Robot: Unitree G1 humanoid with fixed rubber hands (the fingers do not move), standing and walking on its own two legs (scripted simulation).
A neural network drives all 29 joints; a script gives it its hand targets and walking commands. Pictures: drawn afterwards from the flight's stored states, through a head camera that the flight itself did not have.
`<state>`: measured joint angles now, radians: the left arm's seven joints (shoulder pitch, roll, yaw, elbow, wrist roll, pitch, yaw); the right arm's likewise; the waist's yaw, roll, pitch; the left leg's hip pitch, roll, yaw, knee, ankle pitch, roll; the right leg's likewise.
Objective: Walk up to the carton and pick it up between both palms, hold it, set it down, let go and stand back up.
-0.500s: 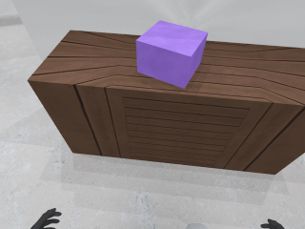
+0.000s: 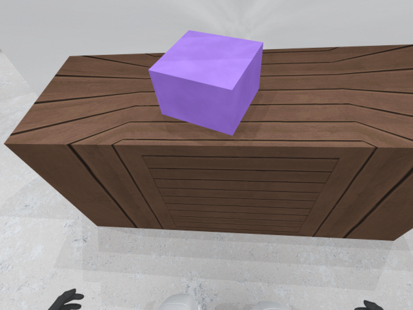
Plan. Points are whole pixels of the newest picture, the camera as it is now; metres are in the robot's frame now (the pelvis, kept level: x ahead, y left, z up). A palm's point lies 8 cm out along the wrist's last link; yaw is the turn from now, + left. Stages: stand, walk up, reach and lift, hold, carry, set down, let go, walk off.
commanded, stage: walk up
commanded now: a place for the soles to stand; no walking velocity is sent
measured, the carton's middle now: (209, 80) +0.71 +0.04 +0.00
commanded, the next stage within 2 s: none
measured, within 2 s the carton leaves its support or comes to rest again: neither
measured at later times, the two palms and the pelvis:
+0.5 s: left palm (36, 287) +0.16 +0.40 -0.08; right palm (343, 284) +0.17 -0.23 -0.09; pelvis +0.09 +0.08 -0.01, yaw +0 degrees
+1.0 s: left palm (57, 236) +0.26 +0.38 -0.06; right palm (342, 244) +0.25 -0.25 -0.10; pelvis +0.18 +0.06 +0.00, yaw -2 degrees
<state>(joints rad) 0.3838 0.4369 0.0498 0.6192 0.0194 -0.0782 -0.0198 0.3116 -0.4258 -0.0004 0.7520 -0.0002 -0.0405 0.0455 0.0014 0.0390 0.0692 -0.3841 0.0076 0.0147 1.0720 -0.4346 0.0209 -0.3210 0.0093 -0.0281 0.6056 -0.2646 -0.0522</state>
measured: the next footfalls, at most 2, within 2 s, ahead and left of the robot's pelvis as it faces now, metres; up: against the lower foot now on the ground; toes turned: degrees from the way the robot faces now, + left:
left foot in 0.40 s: +0.20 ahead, +0.16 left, +0.00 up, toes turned +2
right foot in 1.00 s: +0.29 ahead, -0.06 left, +0.00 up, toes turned -4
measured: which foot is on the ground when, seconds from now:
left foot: up 0.00-0.38, down 0.40-1.00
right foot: down 0.00-0.42, up 0.44-0.98, down 1.00-1.00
